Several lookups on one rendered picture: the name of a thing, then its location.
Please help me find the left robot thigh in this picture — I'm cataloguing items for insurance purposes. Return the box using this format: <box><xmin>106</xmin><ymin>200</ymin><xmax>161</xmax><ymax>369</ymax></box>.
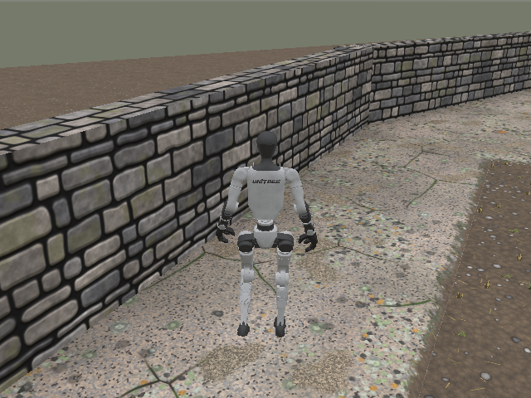
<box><xmin>237</xmin><ymin>231</ymin><xmax>255</xmax><ymax>283</ymax></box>

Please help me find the robot left hand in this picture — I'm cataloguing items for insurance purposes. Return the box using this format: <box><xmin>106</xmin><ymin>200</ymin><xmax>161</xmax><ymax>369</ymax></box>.
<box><xmin>216</xmin><ymin>227</ymin><xmax>235</xmax><ymax>243</ymax></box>

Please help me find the robot head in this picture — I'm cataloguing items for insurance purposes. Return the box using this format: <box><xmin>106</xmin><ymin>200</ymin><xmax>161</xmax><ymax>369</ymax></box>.
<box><xmin>252</xmin><ymin>131</ymin><xmax>280</xmax><ymax>171</ymax></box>

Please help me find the robot right forearm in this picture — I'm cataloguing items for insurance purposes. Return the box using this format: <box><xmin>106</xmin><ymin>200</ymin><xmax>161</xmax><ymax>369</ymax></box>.
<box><xmin>299</xmin><ymin>201</ymin><xmax>315</xmax><ymax>235</ymax></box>

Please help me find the robot left upper arm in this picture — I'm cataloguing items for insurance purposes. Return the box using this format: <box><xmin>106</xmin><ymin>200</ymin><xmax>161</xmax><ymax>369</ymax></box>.
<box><xmin>225</xmin><ymin>167</ymin><xmax>249</xmax><ymax>212</ymax></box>

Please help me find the robot right hand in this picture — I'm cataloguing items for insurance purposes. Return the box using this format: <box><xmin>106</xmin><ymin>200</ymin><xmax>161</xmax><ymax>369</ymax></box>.
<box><xmin>298</xmin><ymin>232</ymin><xmax>318</xmax><ymax>252</ymax></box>

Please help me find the robot left forearm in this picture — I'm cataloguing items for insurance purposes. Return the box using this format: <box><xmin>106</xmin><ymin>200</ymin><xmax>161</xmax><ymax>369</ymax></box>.
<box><xmin>217</xmin><ymin>199</ymin><xmax>233</xmax><ymax>230</ymax></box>

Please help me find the robot right upper arm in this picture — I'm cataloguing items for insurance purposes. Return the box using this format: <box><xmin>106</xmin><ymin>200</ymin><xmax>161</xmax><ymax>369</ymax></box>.
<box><xmin>284</xmin><ymin>167</ymin><xmax>307</xmax><ymax>214</ymax></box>

